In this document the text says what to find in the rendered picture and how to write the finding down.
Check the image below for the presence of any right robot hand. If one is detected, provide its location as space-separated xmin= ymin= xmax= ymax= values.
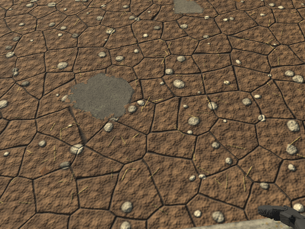
xmin=257 ymin=205 xmax=305 ymax=229

